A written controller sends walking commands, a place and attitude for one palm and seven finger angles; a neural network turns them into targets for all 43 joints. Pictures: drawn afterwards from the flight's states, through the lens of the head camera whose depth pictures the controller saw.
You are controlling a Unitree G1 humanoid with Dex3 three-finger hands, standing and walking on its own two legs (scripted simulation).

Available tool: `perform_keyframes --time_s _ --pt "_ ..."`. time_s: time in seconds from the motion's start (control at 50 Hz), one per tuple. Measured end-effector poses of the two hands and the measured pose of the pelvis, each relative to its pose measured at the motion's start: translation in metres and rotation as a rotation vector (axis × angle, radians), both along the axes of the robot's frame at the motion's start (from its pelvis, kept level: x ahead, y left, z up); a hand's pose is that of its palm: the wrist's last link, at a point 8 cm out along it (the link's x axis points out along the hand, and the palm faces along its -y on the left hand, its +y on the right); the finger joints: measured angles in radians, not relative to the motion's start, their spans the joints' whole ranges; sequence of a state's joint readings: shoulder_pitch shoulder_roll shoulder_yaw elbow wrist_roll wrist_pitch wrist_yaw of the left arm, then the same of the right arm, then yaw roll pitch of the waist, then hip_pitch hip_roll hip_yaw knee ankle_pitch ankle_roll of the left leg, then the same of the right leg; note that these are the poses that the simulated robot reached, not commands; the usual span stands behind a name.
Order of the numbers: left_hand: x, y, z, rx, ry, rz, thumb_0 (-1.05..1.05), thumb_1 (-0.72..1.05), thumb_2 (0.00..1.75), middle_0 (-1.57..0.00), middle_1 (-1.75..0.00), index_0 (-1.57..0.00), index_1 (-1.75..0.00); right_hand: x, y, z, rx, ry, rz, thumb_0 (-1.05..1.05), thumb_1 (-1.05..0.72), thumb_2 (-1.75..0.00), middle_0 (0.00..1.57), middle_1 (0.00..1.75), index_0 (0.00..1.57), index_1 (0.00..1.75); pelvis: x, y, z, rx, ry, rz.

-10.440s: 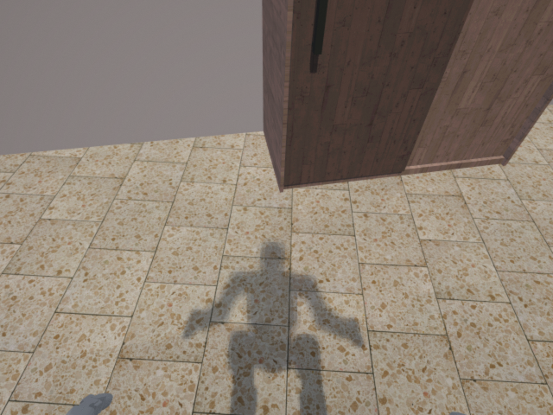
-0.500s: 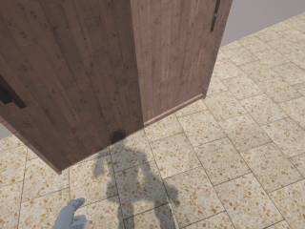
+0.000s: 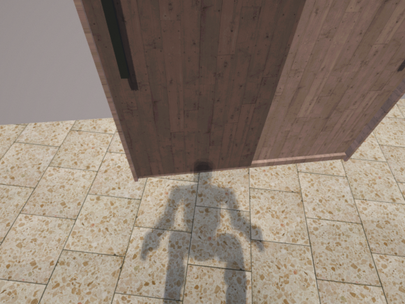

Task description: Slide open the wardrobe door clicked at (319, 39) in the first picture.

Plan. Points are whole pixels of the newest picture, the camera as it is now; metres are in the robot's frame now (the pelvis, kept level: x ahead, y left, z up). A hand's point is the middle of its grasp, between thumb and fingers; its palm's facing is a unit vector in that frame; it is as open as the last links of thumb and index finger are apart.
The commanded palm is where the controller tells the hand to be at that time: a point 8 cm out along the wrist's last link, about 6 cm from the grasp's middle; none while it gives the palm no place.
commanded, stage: turn to face it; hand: left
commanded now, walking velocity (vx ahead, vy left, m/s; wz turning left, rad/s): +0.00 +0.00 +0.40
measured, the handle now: (114, 25) +0.78 +0.32 +0.13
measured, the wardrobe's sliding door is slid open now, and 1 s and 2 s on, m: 0.00 0.00 0.00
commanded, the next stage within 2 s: take the last steps up to it in 0.38 s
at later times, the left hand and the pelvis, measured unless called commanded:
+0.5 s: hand out of the picture +0.04 +0.20 -0.14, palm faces +0.18 -0.94 -0.27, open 7.4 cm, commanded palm none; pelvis -0.02 -0.01 +0.01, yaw +9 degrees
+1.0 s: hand out of the picture -0.13 +0.17 -0.16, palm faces +0.38 -0.91 -0.16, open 7.3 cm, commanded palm none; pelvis +0.02 +0.05 +0.01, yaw +15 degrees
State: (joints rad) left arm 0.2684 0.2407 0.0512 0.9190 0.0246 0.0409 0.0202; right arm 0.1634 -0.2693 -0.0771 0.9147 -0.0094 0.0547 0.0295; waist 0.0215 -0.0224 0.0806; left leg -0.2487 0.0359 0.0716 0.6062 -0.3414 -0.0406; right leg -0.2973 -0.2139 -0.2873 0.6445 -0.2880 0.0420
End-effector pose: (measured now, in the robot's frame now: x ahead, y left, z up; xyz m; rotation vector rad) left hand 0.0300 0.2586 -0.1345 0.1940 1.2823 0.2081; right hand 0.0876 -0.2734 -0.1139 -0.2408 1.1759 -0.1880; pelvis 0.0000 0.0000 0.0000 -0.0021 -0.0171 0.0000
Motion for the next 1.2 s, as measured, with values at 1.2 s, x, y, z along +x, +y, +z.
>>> perform_keyframes --time_s 1.2 --pt "-0.040 0.044 0.004 -0.118 0.098 0.279 0.01 0.91 0.90 -0.20 -0.29 -0.20 -0.30 0.048 0.136 0.005 0.049 0.056 0.174 -0.01 -0.95 -0.90 0.20 0.30 0.20 0.30 0.065 0.085 0.021 -0.004 -0.021 0.233"
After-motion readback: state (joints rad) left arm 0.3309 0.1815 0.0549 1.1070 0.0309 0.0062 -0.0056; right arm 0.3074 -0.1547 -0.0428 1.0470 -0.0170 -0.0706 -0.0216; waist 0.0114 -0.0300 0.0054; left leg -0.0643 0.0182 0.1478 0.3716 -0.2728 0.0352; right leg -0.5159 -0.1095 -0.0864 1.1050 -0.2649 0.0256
